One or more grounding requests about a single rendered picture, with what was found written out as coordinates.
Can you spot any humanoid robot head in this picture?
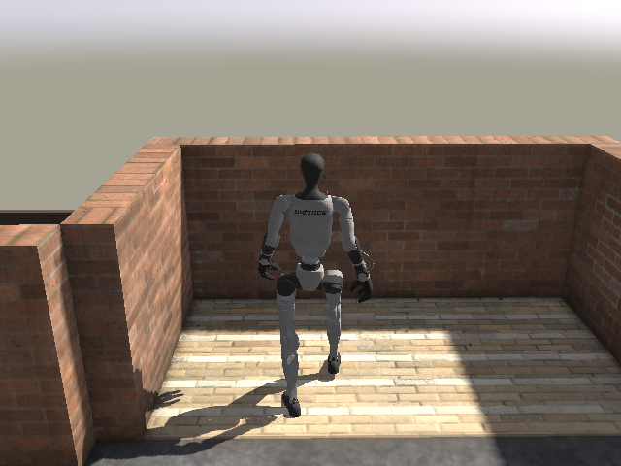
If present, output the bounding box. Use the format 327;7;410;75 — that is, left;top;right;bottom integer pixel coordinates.
295;153;328;200

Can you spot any robot left shin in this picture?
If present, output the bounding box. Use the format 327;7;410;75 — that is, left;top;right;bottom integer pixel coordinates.
280;335;299;404

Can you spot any left robot forearm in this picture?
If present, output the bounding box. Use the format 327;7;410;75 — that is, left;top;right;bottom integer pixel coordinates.
259;232;275;265

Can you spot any robot right hand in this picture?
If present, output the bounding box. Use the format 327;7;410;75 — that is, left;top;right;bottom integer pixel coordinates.
350;278;373;303

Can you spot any left robot upper arm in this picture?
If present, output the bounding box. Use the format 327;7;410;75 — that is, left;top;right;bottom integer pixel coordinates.
265;195;292;247

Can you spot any right robot forearm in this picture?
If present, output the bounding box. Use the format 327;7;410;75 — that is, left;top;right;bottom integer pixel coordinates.
348;236;370;282

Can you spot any right robot upper arm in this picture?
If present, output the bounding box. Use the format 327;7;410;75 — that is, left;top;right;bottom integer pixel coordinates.
332;196;357;251

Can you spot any robot left hand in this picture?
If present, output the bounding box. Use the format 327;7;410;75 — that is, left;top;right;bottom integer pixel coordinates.
258;261;281;280

